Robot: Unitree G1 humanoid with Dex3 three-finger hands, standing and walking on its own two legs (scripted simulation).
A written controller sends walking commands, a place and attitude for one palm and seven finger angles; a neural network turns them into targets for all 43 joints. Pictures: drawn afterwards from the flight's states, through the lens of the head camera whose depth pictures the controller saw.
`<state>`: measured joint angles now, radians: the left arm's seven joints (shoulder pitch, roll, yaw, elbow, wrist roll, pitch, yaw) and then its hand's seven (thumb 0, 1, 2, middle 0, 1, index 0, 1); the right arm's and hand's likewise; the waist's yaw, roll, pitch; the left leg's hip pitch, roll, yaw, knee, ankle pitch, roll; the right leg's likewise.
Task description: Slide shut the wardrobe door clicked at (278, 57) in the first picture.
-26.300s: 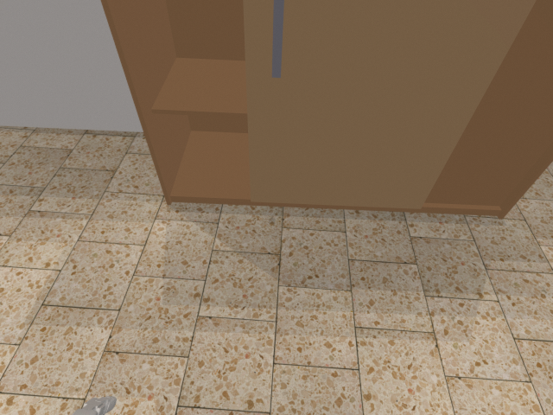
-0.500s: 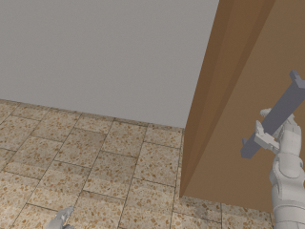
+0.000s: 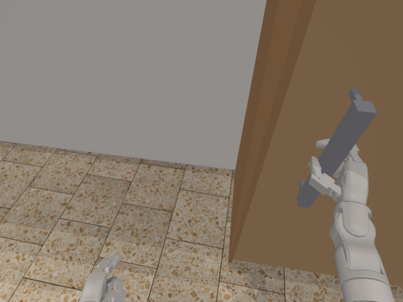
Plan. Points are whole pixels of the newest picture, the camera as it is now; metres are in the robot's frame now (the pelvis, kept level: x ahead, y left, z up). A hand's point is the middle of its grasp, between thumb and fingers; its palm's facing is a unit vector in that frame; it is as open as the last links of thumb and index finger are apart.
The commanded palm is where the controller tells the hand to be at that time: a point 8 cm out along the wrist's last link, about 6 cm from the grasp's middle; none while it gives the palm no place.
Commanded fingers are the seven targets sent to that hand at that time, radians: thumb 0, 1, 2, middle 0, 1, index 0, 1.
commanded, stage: stop walking and hold the door there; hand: right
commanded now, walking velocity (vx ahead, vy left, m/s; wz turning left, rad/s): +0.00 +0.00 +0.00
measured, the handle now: (324, 156) +0.39 -0.23 +0.09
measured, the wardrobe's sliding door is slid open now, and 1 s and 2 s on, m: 0.00 0.00 0.00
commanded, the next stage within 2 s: loosen the grip on the handle in 1.38 s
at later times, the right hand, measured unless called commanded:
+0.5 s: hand (318, 175) +0.34 -0.21 +0.09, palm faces +0.21 +0.97 -0.12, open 6.2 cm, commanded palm +0.31 -0.24 +0.09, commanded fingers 0.00 -0.90 -0.90 0.45 1.40 0.45 1.40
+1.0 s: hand (317, 175) +0.34 -0.21 +0.09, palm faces +0.25 +0.96 -0.16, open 6.3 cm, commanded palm +0.31 -0.25 +0.09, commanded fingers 0.00 -0.90 -0.90 0.45 1.40 0.45 1.40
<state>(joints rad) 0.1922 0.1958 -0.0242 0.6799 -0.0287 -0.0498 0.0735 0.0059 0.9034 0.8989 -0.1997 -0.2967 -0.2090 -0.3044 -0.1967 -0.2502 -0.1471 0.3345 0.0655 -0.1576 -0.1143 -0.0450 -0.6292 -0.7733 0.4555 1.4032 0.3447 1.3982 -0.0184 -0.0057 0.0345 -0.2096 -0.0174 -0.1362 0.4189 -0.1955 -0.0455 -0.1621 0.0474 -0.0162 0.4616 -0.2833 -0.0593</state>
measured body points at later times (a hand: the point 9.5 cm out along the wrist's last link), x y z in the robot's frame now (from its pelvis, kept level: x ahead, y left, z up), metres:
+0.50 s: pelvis -0.03 -0.04 +0.00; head +0.01 -0.04 +0.44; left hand +0.14 +0.20 -0.11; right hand +0.32 -0.26 +0.10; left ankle -0.02 +0.12 -0.71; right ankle -0.02 -0.09 -0.74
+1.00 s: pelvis -0.03 -0.01 +0.00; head -0.01 -0.01 +0.45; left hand +0.12 +0.24 -0.10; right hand +0.32 -0.26 +0.10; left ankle -0.02 +0.09 -0.74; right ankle -0.02 -0.09 -0.74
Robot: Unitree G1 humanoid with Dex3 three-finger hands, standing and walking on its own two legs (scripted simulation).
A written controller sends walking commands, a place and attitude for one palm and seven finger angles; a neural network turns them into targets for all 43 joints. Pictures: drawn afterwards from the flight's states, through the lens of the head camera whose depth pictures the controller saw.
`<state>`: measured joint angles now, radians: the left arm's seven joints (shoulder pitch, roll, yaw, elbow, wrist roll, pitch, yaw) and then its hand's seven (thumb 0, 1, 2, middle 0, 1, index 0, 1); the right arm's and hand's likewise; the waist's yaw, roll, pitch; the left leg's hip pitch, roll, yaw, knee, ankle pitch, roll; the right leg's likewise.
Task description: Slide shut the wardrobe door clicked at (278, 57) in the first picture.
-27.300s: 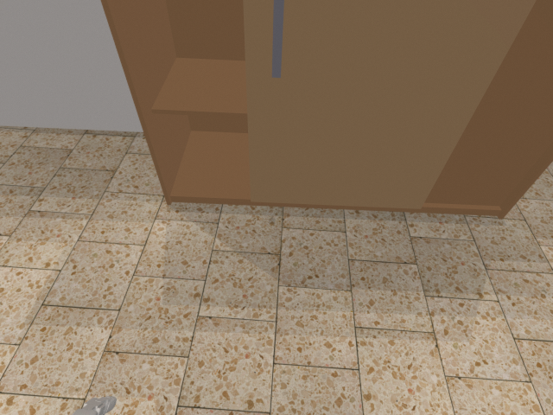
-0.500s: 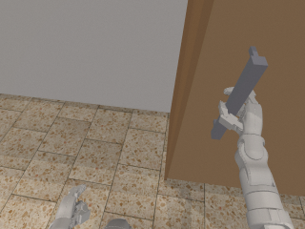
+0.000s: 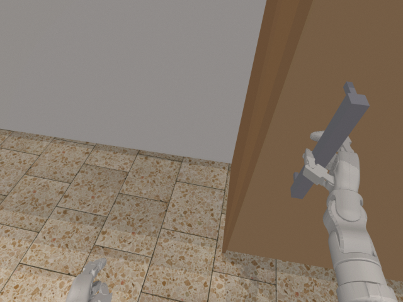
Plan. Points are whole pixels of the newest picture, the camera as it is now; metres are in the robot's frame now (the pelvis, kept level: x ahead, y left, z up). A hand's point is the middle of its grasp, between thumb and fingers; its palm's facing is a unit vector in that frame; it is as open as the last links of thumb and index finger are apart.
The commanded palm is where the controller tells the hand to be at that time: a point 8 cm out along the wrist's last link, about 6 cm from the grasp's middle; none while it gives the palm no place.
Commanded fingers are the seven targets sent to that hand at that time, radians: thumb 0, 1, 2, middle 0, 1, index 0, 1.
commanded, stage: stop walking and hold the door there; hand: right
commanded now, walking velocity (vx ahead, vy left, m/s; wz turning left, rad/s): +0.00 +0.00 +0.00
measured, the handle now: (318, 148) +0.41 -0.22 +0.09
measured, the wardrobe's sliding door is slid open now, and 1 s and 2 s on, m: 0.00 0.00 0.00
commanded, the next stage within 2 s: loosen the grip on the handle in 0.38 s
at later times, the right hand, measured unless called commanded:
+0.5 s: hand (311, 165) +0.37 -0.19 +0.09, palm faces +0.27 +0.94 -0.21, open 6.4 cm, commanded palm +0.33 -0.23 +0.10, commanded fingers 0.00 -0.66 -0.78 0.45 1.40 0.45 1.40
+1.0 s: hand (315, 165) +0.37 -0.21 +0.09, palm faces +0.29 +0.94 -0.19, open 13.7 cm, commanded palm +0.33 -0.24 +0.10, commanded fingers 0.00 0.55 -0.20 0.25 1.15 0.25 1.15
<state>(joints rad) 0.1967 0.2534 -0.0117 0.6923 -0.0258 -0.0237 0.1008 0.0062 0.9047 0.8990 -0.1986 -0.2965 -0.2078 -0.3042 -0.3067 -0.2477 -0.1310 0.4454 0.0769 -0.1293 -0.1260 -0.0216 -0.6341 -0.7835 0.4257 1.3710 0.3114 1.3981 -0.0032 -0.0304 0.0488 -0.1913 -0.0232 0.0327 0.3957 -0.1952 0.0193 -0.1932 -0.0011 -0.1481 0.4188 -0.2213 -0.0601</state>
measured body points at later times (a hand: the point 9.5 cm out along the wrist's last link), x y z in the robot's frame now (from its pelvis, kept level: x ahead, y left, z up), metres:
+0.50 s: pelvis +0.01 +0.02 +0.00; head +0.02 +0.03 +0.45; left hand +0.15 +0.26 -0.11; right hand +0.35 -0.24 +0.10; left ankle +0.01 +0.11 -0.74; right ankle +0.01 -0.07 -0.74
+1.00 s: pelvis -0.02 +0.02 -0.01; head -0.01 +0.01 +0.44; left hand +0.09 +0.27 -0.12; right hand +0.35 -0.25 +0.10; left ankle +0.01 +0.11 -0.74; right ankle +0.01 -0.07 -0.74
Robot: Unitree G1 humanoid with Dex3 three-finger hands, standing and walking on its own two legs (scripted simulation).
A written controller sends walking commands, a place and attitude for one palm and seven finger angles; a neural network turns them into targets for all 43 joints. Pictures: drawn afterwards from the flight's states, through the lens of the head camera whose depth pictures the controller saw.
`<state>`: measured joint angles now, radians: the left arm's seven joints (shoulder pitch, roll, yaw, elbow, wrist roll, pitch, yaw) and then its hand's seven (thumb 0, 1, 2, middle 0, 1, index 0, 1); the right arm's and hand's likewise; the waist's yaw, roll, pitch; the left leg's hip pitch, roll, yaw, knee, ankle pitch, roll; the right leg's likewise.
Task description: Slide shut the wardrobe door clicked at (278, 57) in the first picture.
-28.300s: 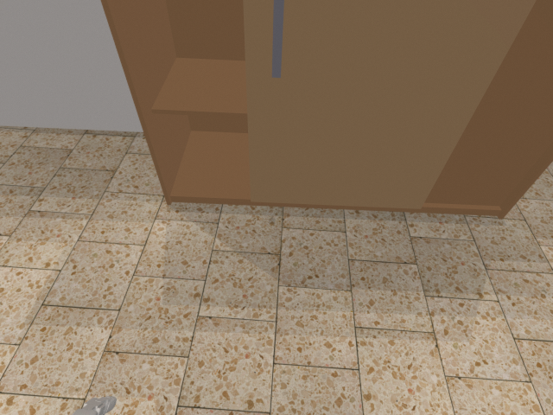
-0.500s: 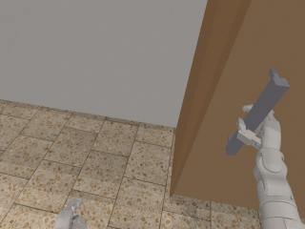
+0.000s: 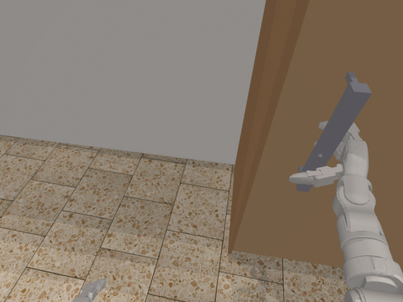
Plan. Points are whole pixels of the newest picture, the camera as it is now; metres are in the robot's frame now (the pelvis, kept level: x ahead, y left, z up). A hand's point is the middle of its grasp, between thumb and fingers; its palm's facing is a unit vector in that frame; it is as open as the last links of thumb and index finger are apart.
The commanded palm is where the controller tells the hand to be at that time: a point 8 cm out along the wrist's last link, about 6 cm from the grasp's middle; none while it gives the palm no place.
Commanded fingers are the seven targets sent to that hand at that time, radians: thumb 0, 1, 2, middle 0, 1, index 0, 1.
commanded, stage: loosen the grip on the handle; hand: right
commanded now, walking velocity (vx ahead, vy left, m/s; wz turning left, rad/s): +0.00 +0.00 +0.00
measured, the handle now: (322, 140) +0.44 -0.22 +0.10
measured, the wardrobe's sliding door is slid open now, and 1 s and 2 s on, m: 0.00 0.00 0.00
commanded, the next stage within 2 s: slip the hand off the handle in 0.06 s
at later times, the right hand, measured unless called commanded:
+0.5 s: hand (347, 162) +0.39 -0.26 +0.09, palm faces +0.31 +0.93 -0.18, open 14.4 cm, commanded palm +0.35 -0.30 +0.11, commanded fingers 0.00 0.55 -0.20 0.25 1.15 0.25 1.15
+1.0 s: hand (365, 179) +0.35 -0.29 +0.09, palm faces +0.28 +0.94 -0.17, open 14.7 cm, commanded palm +0.30 -0.32 +0.11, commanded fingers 0.00 0.55 -0.20 0.25 1.15 0.25 1.15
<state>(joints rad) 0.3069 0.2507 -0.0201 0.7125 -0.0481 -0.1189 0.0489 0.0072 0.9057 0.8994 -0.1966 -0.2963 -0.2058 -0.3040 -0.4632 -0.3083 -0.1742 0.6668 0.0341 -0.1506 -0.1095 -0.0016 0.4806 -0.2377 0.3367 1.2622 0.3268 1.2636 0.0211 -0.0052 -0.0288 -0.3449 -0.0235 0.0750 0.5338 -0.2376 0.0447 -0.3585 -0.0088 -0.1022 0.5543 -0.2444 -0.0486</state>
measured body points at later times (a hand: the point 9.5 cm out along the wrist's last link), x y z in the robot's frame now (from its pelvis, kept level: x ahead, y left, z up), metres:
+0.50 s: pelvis +0.03 -0.02 +0.00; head +0.04 -0.02 +0.45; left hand +0.18 +0.22 -0.10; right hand +0.36 -0.31 +0.11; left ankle +0.03 +0.09 -0.73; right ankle +0.03 -0.09 -0.73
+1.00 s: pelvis +0.03 -0.02 -0.01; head +0.04 -0.02 +0.44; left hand +0.15 +0.24 -0.10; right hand +0.33 -0.34 +0.10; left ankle +0.03 +0.09 -0.73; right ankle +0.03 -0.09 -0.73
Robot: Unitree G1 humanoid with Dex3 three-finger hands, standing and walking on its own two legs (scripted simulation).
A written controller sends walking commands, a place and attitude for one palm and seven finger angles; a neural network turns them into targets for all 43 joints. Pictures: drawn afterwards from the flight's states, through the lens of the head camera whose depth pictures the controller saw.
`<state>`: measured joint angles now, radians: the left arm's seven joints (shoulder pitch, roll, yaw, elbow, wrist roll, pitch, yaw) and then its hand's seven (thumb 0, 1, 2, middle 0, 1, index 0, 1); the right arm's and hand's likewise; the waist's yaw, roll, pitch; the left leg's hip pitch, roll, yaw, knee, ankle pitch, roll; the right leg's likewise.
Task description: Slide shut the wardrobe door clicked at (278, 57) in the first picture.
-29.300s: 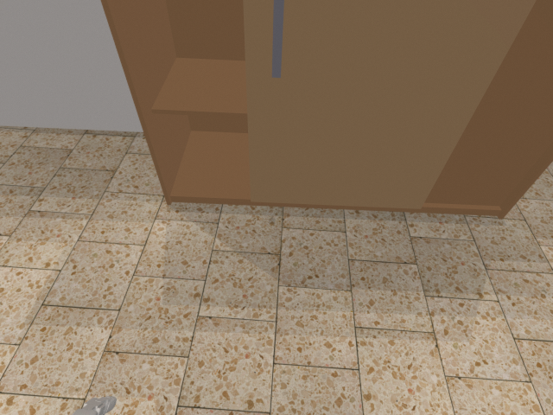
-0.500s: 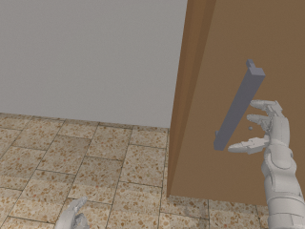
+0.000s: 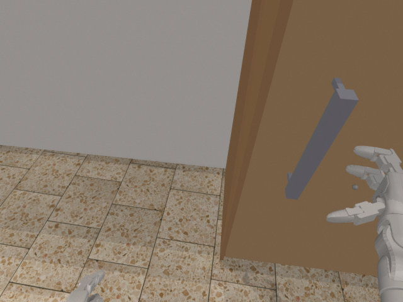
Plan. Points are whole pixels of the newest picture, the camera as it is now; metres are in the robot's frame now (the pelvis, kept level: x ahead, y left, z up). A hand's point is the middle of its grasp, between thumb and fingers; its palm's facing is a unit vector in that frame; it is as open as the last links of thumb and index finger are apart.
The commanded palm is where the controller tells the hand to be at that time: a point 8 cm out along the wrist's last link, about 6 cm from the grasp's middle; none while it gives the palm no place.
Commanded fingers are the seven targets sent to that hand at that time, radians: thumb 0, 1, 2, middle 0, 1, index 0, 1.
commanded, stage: slip the hand off the handle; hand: right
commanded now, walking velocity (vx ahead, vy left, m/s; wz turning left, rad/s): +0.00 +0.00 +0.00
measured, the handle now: (310, 147) +0.41 -0.20 +0.11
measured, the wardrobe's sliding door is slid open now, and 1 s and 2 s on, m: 0.00 0.00 0.00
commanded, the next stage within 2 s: draw the hand back to the body in 0.44 s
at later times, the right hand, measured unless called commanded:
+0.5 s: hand (367, 232) +0.23 -0.25 +0.10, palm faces +0.31 +0.93 -0.20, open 14.7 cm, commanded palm +0.20 -0.30 +0.11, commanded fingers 0.00 0.55 -0.20 0.25 1.15 0.25 1.15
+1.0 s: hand (387, 249) +0.19 -0.25 +0.13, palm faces +0.16 +0.98 -0.07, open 14.7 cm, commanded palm +0.16 -0.29 +0.14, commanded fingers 0.00 0.44 -0.25 0.25 1.09 0.25 1.09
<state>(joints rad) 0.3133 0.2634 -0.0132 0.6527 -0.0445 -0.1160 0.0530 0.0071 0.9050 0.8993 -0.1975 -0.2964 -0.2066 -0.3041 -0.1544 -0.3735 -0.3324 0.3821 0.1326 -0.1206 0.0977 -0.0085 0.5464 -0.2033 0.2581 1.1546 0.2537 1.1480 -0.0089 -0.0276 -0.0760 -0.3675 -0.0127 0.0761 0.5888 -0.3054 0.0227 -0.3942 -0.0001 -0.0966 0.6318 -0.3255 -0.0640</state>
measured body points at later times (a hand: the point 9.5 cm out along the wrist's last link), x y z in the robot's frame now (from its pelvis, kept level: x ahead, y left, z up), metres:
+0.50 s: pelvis +0.00 +0.01 +0.00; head -0.01 +0.02 +0.45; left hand +0.20 +0.22 -0.07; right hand +0.21 -0.30 +0.11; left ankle +0.00 +0.11 -0.73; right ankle +0.00 -0.07 -0.73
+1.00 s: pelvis -0.01 +0.02 +0.00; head -0.04 +0.03 +0.45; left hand +0.18 +0.24 -0.06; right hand +0.18 -0.30 +0.14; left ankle +0.00 +0.11 -0.73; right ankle +0.00 -0.07 -0.73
